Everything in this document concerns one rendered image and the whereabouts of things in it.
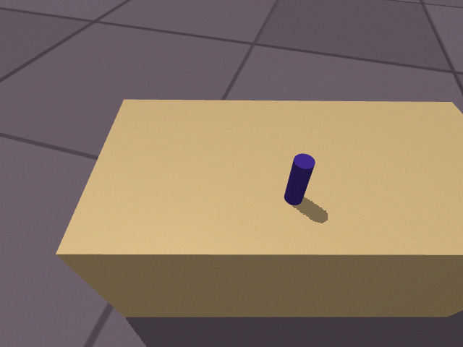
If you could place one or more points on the can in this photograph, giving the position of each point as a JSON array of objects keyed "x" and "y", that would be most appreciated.
[{"x": 299, "y": 177}]

